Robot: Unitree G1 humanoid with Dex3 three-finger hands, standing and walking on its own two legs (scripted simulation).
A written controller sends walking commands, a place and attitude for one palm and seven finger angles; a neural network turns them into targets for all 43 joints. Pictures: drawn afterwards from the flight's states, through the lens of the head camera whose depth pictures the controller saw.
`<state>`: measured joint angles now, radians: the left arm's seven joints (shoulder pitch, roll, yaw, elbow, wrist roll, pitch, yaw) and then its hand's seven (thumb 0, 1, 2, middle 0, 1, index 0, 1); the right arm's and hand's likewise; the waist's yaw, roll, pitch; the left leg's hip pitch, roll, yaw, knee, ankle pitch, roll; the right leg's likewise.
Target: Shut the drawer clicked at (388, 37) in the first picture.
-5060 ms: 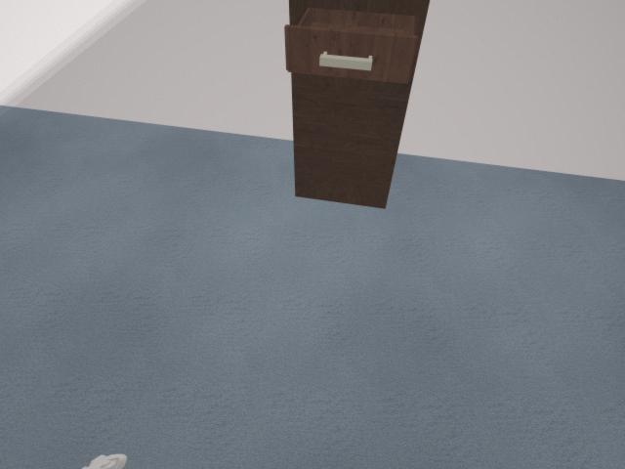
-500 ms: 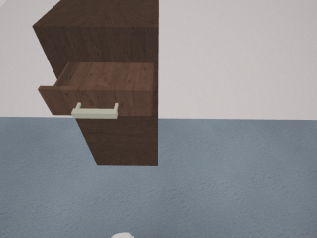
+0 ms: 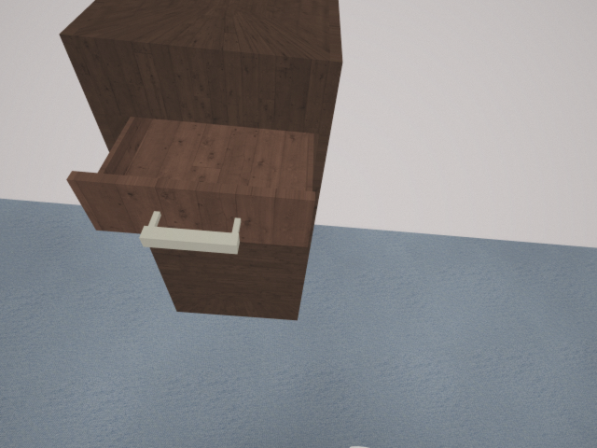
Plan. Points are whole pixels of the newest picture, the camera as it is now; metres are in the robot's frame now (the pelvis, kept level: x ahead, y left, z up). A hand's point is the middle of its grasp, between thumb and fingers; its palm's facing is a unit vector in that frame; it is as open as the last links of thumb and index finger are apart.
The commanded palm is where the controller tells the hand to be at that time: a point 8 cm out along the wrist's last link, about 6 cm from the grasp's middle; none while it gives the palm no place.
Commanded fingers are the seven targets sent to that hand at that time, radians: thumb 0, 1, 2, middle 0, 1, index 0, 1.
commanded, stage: come to a stop and stand still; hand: left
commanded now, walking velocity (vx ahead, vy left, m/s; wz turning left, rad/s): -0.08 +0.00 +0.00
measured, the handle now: (194, 230) +0.43 +0.21 -0.01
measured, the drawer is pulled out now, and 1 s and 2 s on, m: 0.17 0.17 0.17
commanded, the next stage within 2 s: look again from close up in 1.46 s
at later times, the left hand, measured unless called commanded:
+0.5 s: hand out of the picture +0.02 +0.14 -0.15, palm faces +0.08 -0.96 -0.28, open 7.3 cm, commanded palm none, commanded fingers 0.00 0.90 0.90 -0.20 -0.30 -0.20 -0.30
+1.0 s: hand out of the picture +0.00 +0.16 -0.18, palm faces +0.04 -0.98 -0.18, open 7.4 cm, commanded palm none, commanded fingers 0.00 0.90 0.90 -0.20 -0.30 -0.20 -0.30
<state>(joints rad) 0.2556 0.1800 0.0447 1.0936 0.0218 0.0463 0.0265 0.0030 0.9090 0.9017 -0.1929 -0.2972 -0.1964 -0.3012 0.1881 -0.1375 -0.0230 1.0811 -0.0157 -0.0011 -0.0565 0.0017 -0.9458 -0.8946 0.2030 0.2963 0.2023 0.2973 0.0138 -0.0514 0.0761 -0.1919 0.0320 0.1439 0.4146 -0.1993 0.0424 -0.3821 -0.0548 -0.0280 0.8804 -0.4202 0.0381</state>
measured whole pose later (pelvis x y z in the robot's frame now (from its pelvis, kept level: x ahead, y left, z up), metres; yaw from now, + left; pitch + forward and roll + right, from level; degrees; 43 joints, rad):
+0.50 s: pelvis -0.03 -0.06 +0.00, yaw +1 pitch +0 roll +3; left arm 0.21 0.15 0.04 1.00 0.03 0.00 0.03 0.00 0.91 0.90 -0.20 -0.30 -0.20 -0.30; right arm 0.23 -0.23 -0.07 1.05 -0.02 0.07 0.00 0.01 -0.91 -0.90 0.20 0.30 0.20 0.30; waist 0.02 0.02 0.05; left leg -0.35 0.03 0.01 0.92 -0.37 -0.05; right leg -0.24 -0.07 -0.07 0.44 -0.20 -0.02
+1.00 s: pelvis -0.01 -0.02 -0.01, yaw +1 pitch +1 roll +1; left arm 0.23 0.18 0.04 1.11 0.01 0.02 0.01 0.01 0.91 0.90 -0.19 -0.30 -0.20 -0.30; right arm 0.28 -0.11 -0.02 1.13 -0.02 -0.01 -0.05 0.01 -0.91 -0.89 0.20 0.30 0.20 0.30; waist -0.02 -0.04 0.06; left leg -0.12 0.01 0.03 0.41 -0.30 -0.02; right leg -0.25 -0.04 -0.05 0.52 -0.26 0.02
